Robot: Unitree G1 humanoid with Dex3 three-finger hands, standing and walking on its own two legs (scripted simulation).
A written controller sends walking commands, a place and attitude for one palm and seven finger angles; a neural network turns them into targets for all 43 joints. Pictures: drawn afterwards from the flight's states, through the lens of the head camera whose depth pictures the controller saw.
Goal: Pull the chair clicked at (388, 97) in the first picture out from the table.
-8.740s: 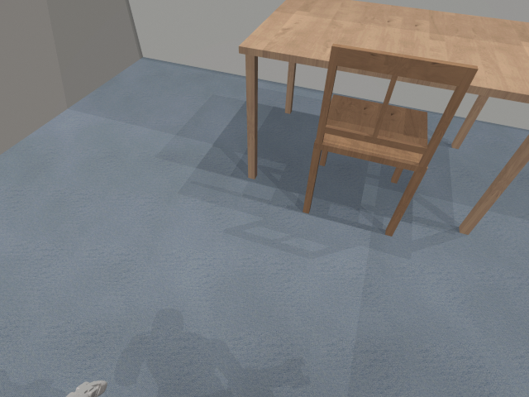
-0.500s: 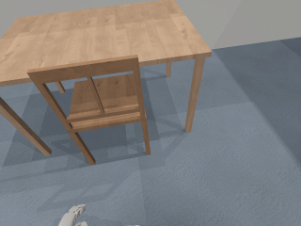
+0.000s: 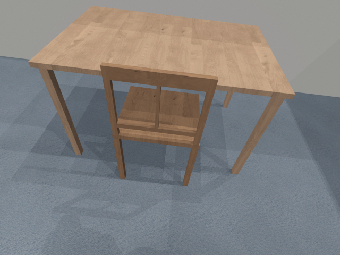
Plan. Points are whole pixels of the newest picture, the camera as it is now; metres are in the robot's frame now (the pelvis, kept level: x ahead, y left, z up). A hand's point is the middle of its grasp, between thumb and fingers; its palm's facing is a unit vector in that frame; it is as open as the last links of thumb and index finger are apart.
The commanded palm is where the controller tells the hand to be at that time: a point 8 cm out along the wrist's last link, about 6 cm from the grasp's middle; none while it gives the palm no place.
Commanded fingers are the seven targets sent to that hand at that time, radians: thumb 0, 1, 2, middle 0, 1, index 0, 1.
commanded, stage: take the last steps up to it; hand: left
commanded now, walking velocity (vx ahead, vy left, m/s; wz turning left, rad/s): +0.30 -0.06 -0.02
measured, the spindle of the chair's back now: (157, 107) +0.71 +0.11 -0.12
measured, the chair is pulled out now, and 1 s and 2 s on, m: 0.00 0.00 0.00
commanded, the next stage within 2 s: come to a stop and stand still in 0.56 s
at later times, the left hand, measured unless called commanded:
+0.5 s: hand (131, 212) +0.28 +0.13 -0.18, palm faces -0.02 -0.98 -0.20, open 7.4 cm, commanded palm none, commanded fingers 0.00 0.90 0.90 -0.20 -0.30 -0.20 -0.30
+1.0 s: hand (138, 205) +0.30 +0.12 -0.18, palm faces +0.03 -0.98 -0.20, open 7.4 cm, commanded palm none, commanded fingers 0.00 0.90 0.90 -0.20 -0.30 -0.20 -0.30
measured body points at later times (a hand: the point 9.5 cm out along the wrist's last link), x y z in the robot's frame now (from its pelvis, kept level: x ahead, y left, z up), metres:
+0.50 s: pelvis +0.17 -0.04 -0.02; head +0.20 -0.06 +0.43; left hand +0.28 +0.19 -0.16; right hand +0.05 -0.25 -0.18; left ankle -0.01 +0.08 -0.66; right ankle +0.25 -0.12 -0.74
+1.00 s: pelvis +0.28 -0.05 +0.00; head +0.31 -0.05 +0.45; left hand +0.30 +0.17 -0.16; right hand +0.35 -0.27 -0.15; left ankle +0.32 +0.07 -0.74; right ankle +0.24 -0.13 -0.72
